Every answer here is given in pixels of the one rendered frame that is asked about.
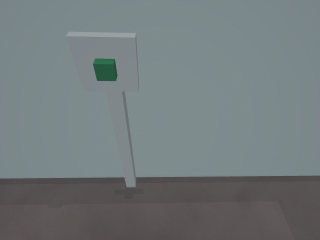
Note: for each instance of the panel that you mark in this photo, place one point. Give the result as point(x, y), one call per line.
point(85, 47)

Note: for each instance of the button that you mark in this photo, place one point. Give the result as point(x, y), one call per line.
point(105, 69)

